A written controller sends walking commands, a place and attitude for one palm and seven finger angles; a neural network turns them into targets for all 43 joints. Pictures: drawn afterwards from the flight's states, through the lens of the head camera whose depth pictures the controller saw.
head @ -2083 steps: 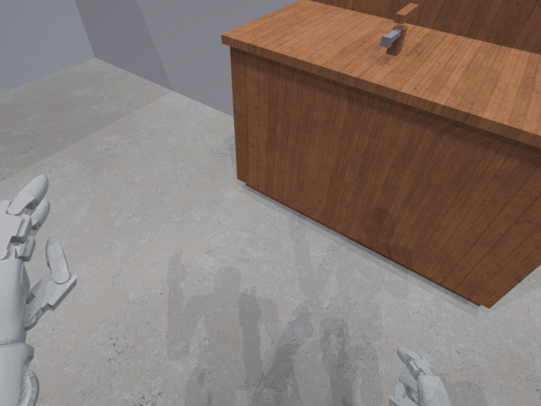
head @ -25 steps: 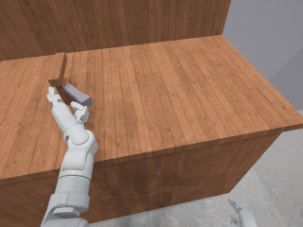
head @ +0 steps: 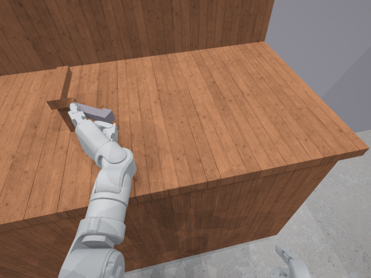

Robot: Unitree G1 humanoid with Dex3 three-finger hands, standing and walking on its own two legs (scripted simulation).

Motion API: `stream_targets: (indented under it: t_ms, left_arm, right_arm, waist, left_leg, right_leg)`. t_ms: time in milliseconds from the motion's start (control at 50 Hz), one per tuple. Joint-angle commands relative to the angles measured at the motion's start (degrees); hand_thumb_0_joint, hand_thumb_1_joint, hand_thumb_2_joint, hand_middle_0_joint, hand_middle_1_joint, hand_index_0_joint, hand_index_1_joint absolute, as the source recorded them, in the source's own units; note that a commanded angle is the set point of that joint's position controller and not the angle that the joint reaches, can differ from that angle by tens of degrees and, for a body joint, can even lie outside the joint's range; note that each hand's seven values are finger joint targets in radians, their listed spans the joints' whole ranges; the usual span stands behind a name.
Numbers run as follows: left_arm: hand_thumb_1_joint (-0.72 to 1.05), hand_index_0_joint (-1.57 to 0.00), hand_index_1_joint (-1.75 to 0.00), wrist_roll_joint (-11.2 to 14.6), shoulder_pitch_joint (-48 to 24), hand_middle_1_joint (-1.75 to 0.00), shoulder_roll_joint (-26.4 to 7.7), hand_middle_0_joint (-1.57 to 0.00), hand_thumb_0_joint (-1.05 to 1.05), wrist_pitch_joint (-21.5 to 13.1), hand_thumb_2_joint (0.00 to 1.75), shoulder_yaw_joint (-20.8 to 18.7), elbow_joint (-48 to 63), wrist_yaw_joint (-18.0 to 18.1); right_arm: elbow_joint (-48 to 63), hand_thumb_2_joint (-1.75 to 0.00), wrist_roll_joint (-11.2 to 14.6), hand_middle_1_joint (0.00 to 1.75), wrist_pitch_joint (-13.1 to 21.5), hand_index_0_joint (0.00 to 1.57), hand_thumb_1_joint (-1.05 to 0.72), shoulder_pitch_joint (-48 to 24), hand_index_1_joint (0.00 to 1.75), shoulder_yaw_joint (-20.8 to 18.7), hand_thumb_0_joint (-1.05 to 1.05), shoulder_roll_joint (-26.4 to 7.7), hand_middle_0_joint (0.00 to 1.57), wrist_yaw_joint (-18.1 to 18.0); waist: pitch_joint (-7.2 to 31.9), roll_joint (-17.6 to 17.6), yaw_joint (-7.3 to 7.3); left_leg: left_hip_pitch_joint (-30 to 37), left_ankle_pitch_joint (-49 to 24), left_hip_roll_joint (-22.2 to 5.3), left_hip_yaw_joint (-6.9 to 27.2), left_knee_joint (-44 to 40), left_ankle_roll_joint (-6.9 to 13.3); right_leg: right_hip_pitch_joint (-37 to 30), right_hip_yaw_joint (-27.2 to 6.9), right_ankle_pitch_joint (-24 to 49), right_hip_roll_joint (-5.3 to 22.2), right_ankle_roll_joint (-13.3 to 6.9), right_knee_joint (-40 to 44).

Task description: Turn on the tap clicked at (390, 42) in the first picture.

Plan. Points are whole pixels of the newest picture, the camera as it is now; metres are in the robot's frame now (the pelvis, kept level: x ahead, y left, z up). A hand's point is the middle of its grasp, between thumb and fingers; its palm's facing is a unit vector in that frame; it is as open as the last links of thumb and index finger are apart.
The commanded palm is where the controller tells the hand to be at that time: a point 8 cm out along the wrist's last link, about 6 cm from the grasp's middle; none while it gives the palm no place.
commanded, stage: push the lever round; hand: left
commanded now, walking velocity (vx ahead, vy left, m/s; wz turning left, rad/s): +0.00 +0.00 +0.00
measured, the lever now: (106, 117) +0.43 +0.22 +0.12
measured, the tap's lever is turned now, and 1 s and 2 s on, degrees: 56 74 76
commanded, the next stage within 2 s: lift the hand up off the lever in 0.88 s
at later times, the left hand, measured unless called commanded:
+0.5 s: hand (122, 126) +0.41 +0.17 +0.12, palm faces +0.80 -0.59 -0.12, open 7.7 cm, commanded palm +0.36 +0.20 +0.12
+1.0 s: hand (128, 117) +0.44 +0.17 +0.12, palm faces +0.80 -0.59 -0.13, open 7.8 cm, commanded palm +0.39 +0.19 +0.12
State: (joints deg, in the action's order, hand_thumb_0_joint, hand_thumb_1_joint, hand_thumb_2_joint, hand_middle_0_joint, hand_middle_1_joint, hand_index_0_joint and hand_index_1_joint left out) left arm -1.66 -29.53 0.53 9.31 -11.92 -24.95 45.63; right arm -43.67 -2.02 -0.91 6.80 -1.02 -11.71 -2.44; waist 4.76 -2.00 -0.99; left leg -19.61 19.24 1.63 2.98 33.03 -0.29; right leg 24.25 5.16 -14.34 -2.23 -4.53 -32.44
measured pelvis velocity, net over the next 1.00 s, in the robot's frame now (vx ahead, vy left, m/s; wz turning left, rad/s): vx -0.01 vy -0.01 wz -0.01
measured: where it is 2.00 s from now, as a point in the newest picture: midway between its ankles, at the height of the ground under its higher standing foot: outside the picture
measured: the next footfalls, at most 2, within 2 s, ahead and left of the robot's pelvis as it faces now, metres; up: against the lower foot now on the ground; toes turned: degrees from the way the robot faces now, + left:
none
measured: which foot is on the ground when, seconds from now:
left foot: down 0.00-1.00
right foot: down 0.00-1.00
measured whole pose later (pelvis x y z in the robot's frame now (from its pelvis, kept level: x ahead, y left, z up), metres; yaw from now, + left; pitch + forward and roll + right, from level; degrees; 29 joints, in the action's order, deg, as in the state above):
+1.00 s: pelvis -0.01 -0.01 -0.01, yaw +0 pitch +9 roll +1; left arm -5.2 -42.8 -1.4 6.9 -19.7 -40.6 52.4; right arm -45.7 -3.0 -0.4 10.8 -2.6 -12.9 -0.5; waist 6.7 -1.6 2.4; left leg -25.5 19.4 0.8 2.6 35.5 -1.3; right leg 30.4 5.2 -14.2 -3.0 -5.7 -35.0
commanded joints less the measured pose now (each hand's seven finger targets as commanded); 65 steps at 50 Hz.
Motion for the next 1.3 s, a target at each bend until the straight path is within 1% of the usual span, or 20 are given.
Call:
stream_targets:
  t_ms: [0, 20, 100, 120, 200, 220, 280, 320, 340, 420, 460, 520, 600, 720, 740, 820, 960, 1040, 1220, 1280]
  left_arm:
    - [0.90, -0.15, -0.15, -1.86, -22.92, -0.15, -4.90, -0.15, 0.00, -2.97, 0.90, 2.60, 12.27, 0.88]
    - [0.90, -0.15, -0.15, -1.99, -23.14, -0.15, -6.46, -0.15, 0.00, -2.89, 0.90, 0.82, 11.47, 1.21]
    - [0.90, -0.15, -0.15, -2.50, -26.14, -0.15, -4.35, -0.15, 0.00, -3.29, 0.90, 3.07, 12.79, 2.21]
    - [0.90, -0.15, -0.15, -2.69, -24.84, -0.15, -6.93, -0.15, 0.00, -3.19, 0.90, 0.09, 11.44, 2.67]
    - [0.90, -0.15, -0.15, -2.89, -26.36, -0.15, -5.15, -0.15, 0.00, -2.96, 0.90, 1.57, 11.35, 3.62]
    - [0.90, -0.15, -0.15, -2.82, -25.11, -0.15, -7.36, -0.15, 0.00, -2.68, 0.90, -1.09, 10.19, 3.95]
    - [0.90, -0.15, -0.15, -3.07, -28.50, -0.15, -4.86, -0.15, 0.00, -2.45, 0.90, 1.48, 8.05, 4.57]
    - [0.90, -0.15, -0.15, -3.30, -30.18, -0.15, -7.87, -0.15, 0.00, -2.37, 0.90, -1.49, 6.20, 5.44]
    - [0.90, -0.15, -0.15, -3.33, -31.49, -0.15, -6.58, -0.15, 0.00, -2.55, 0.90, -0.16, 6.16, 5.59]
    - [0.90, -0.15, -0.15, -4.47, -34.00, -0.15, -9.18, -0.15, 0.00, -3.77, 0.90, -2.26, 4.15, 6.35]
    - [0.90, -0.15, -0.15, -4.89, -35.43, -0.15, -6.96, -0.15, 0.00, -4.23, 0.90, 0.28, 2.47, 6.21]
    - [0.90, -0.15, -0.15, -4.73, -35.48, -0.15, -10.89, -0.15, 0.00, -4.98, 0.90, -3.75, 0.28, 6.57]
    - [0.90, -0.15, -0.15, -4.71, -38.43, -0.15, -9.11, -0.15, 0.00, -6.02, 0.90, -2.11, -0.63, 6.51]
    - [0.90, -0.15, -0.15, -4.88, -36.86, -0.15, -13.03, -0.15, 0.00, -5.89, 0.90, -6.92, -1.03, 6.99]
    - [0.90, -0.15, -0.15, -4.85, -36.16, -0.15, -11.99, -0.15, 0.00, -5.57, 0.90, -6.08, -1.34, 6.83]
    - [0.90, -0.15, -0.15, -5.12, -36.13, -0.15, -12.67, -0.15, 0.00, -4.96, 0.90, -7.11, -3.77, 6.73]
    - [0.90, -0.15, -0.15, -5.34, -40.35, -0.15, -11.43, -0.15, 0.00, -5.91, 0.90, -5.45, -3.98, 6.97]
    - [0.90, -0.15, -0.15, -5.71, -40.35, -0.15, -11.83, -0.15, 0.00, -6.19, 0.90, -5.72, -2.72, 6.93]
    - [0.90, -0.15, -0.15, -5.38, -38.45, -0.15, -13.09, -0.15, 0.00, -5.10, 0.90, -7.23, -0.80, 6.61]
    - [0.90, -0.15, -0.15, -5.24, -38.68, -0.15, -9.08, -0.15, 0.00, -4.53, 0.90, -3.01, 1.13, 6.02]
  right_arm:
    - [7.68, -0.90, -0.32, 0.30, 2.26, 0.20, -0.90, -5.79, 0.30, -2.20, 0.00, -6.68, 0.20, -0.04]
    - [7.29, -0.90, -0.33, 0.30, 2.14, 0.20, -0.90, -5.84, 0.30, -2.28, 0.00, -6.95, 0.20, -0.14]
    - [7.31, -0.90, -0.44, 0.30, 2.40, 0.20, -0.90, -5.79, 0.30, -2.29, 0.00, -6.54, 0.20, 0.25]
    - [6.94, -0.90, -0.44, 0.30, 2.27, 0.20, -0.90, -5.81, 0.30, -2.51, 0.00, -6.73, 0.20, 0.16]
    - [6.88, -0.90, -0.51, 0.30, 2.27, 0.20, -0.90, -5.75, 0.30, -2.42, 0.00, -6.39, 0.20, 0.56]
    - [6.63, -0.90, -0.53, 0.30, 2.11, 0.20, -0.90, -5.97, 0.30, -2.58, 0.00, -6.68, 0.20, 0.36]
    - [6.39, -0.90, -0.44, 0.30, 2.38, 0.20, -0.90, -6.38, 0.30, -2.24, 0.00, -6.24, 0.20, 0.63]
    - [5.75, -0.90, -0.49, 0.30, 2.47, 0.20, -0.90, -6.42, 0.30, -2.26, 0.00, -6.62, 0.20, 0.49]
    - [6.04, -0.90, -0.34, 0.30, 2.60, 0.20, -0.90, -6.73, 0.30, -2.21, 0.00, -6.28, 0.20, 0.63]
    - [5.26, -0.90, -0.68, 0.30, 2.80, 0.20, -0.90, -6.11, 0.30, -2.34, 0.00, -6.43, 0.20, 0.54]
    - [5.28, -0.90, -0.70, 0.30, 2.88, 0.20, -0.90, -5.95, 0.30, -2.25, 0.00, -6.13, 0.20, 0.80]
    - [4.88, -0.90, -0.70, 0.30, 2.95, 0.20, -0.90, -5.04, 0.30, -2.52, 0.00, -6.72, 0.20, 0.61]
    - [4.88, -0.90, -0.85, 0.30, 3.09, 0.20, -0.90, -3.76, 0.30, -2.50, 0.00, -6.55, 0.20, 0.80]
    - [4.94, -0.90, -1.15, 0.30, 2.72, 0.20, -0.90, -1.66, 0.30, -2.96, 0.00, -7.42, 0.20, 0.87]
    - [5.18, -0.90, -1.00, 0.30, 2.59, 0.20, -0.90, -1.36, 0.30, -2.97, 0.00, -7.14, 0.20, 0.97]
    - [4.69, -0.90, -1.09, 0.30, 2.54, 0.20, -0.90, -0.41, 0.30, -3.22, 0.00, -7.74, 0.20, 1.17]
    - [4.61, -0.90, -1.23, 0.30, 3.16, 0.20, -0.90, 0.94, 0.30, -3.26, 0.00, -7.52, 0.20, 1.72]
    - [4.97, -0.90, -1.15, 0.30, 3.22, 0.20, -0.90, 0.85, 0.30, -3.43, 0.00, -7.27, 0.20, 1.77]
    - [5.37, -0.90, -1.32, 0.30, 3.56, 0.20, -0.90, 0.55, 0.30, -3.41, 0.00, -7.63, 0.20, 1.83]
    - [5.67, -0.90, -1.21, 0.30, 3.83, 0.20, -0.90, 0.36, 0.30, -3.32, 0.00, -7.19, 0.20, 2.12]
  waist:
    - [18.72, 4.93, 0.82]
    - [18.05, 5.43, 0.53]
    - [19.39, 3.94, 1.14]
    - [18.93, 4.74, 0.56]
    - [19.79, 4.59, 1.03]
    - [19.42, 4.68, 0.52]
    - [16.96, 5.52, 1.52]
    - [16.37, 5.52, 1.36]
    - [16.64, 5.81, 1.68]
    - [17.39, 4.54, 1.62]
    - [16.80, 3.28, 2.49]
    - [17.38, 4.88, 2.12]
    - [19.01, 5.11, 2.93]
    - [22.91, 5.26, 2.16]
    - [23.06, 4.89, 2.40]
    - [21.01, 6.63, 2.80]
    - [20.87, 5.65, 3.86]
    - [22.15, 3.19, 3.34]
    - [21.88, 4.70, 2.62]
    - [21.55, 3.67, 3.19]
  left_leg:
    - [0.20, -20.04, -1.42, -2.35, -1.26, -0.42]
    - [-0.35, -18.96, -1.45, -1.98, -1.62, -0.35]
    - [-0.13, -18.24, -1.17, -2.44, -1.05, -0.08]
    - [-0.74, -18.11, -1.30, -2.10, -1.24, -0.11]
    - [-1.15, -17.57, -1.15, -2.58, -0.70, -0.08]
    - [-1.91, -16.51, -1.11, -2.49, -0.96, 0.10]
    - [-2.74, -13.26, -1.04, -2.46, -1.21, 0.30]
    - [-3.72, -10.71, -0.96, -2.33, -1.41, 0.59]
    - [-3.84, -9.20, -0.97, -2.49, -1.41, 0.72]
    - [-4.88, -7.21, -1.03, -2.39, -1.10, 0.84]
    - [-4.90, -6.35, -1.14, -2.70, -0.78, 0.80]
    - [-6.61, -5.24, -1.05, -2.53, -0.62, 1.04]
    - [-6.53, -6.51, -1.20, -2.57, -0.34, 0.93]
    - [-7.27, -11.32, -0.94, -2.92, 0.13, 0.91]
    - [-7.04, -12.38, -0.99, -3.22, 0.28, 0.84]
    - [-8.05, -11.36, -1.11, -3.08, 0.02, 0.92]
    - [-7.76, -10.35, -0.87, -3.42, 0.26, 1.02]
    - [-6.94, -10.67, -0.82, -3.65, 0.05, 0.97]
    - [-6.14, -12.82, -1.03, -3.65, -0.49, 0.89]
    - [-4.01, -14.59, -1.11, -3.87, -0.74, 0.64]
  right_leg:
    - [-15.73, -3.84, 18.86, 4.58, 3.16, 3.11]
    - [-15.36, -3.62, 16.80, 4.44, 3.04, 3.37]
    - [-15.48, -4.25, 17.72, 4.83, 3.37, 3.26]
    - [-15.59, -3.96, 16.54, 4.62, 3.15, 3.37]
    - [-15.89, -4.41, 18.22, 5.13, 3.66, 3.10]
    - [-15.95, -4.40, 16.27, 4.96, 3.56, 3.44]
    - [-13.67, -4.59, 11.45, 5.01, 3.69, 4.60]
    - [-12.94, -5.06, 7.12, 4.87, 3.69, 5.55]
    - [-12.49, -5.39, 4.94, 5.04, 4.00, 6.10]
    - [-12.00, -5.93, 2.49, 5.04, 3.83, 6.13]
    - [-10.48, -5.81, 1.37, 5.05, 3.83, 5.91]
    - [-11.16, -6.42, 0.00, 5.09, 4.06, 6.17]
    - [-11.71, -6.43, 3.77, 5.36, 4.26, 5.33]
    - [-15.33, -6.14, 14.36, 5.47, 4.58, 2.83]
    - [-15.55, -6.16, 16.49, 5.56, 4.67, 2.42]
    - [-14.14, -5.60, 14.59, 5.20, 4.65, 2.70]
    - [-12.43, -5.66, 12.18, 4.89, 4.59, 2.94]
    - [-12.80, -5.39, 10.92, 4.43, 4.09, 2.61]
    - [-14.30, -4.89, 13.85, 4.17, 3.98, 2.52]
    - [-13.68, -4.31, 14.57, 3.85, 3.64, 2.49]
